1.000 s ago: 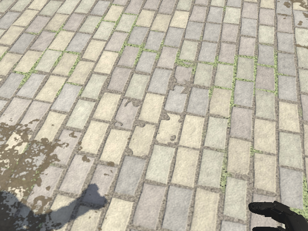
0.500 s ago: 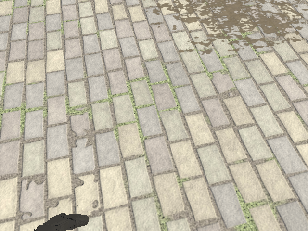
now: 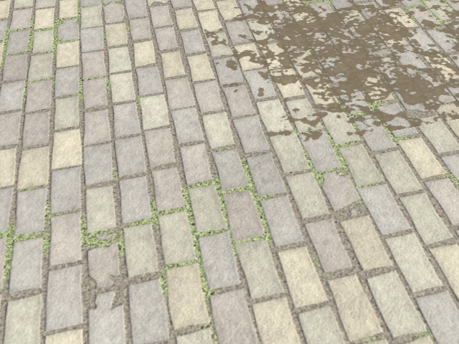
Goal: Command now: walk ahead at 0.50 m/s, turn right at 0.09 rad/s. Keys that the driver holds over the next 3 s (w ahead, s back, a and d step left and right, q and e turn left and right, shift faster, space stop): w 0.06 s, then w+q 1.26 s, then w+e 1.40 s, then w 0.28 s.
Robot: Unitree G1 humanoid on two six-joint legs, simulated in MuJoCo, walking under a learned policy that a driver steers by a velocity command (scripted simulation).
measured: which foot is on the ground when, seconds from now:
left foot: up 0.00-0.06, down 0.08-0.60, up 0.62-1.00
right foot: down 0.00-0.08, up 0.10-0.58, down 0.60-1.00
